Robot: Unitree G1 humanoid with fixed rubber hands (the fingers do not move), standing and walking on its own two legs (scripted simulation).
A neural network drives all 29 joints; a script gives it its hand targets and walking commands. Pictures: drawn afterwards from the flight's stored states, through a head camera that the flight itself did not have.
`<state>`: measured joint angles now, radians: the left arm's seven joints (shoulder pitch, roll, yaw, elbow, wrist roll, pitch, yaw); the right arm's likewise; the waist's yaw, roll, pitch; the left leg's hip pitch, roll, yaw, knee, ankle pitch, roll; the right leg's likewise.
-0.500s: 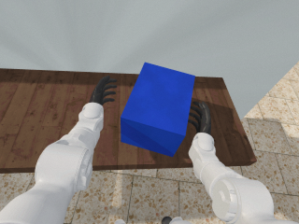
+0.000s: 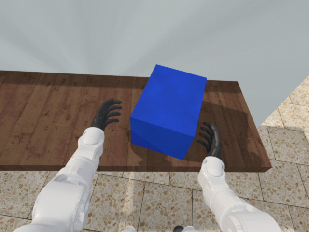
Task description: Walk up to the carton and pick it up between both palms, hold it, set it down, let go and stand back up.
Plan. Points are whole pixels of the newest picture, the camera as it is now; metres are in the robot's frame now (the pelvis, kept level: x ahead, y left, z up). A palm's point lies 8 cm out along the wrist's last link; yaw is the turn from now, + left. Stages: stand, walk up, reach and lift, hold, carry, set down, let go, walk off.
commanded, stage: set down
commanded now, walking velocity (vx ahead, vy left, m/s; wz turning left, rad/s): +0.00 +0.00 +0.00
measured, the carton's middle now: (169, 110) +0.49 -0.03 -0.02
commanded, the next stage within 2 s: none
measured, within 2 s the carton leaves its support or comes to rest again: neither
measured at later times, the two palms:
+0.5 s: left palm (93, 134) +0.36 +0.18 +0.03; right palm (223, 158) +0.31 -0.15 +0.03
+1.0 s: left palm (66, 173) +0.26 +0.22 +0.04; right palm (232, 188) +0.23 -0.15 +0.04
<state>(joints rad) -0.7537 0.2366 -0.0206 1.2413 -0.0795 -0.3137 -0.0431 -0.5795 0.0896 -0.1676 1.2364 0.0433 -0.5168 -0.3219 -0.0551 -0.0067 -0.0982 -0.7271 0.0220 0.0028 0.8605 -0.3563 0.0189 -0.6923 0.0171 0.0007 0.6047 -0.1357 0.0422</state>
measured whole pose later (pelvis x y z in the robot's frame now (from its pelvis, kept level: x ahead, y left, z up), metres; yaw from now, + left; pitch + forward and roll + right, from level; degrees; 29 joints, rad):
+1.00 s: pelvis +0.04 -0.02 +0.03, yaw +1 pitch +0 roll -3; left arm 0.14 0.33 0.04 0.17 -0.15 -0.02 -0.22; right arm 0.30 0.12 0.15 0.31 0.09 -0.45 -0.44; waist 0.04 -0.01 0.05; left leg -0.28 0.02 0.00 0.57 -0.30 0.03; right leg -0.25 0.02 0.00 0.34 -0.10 0.04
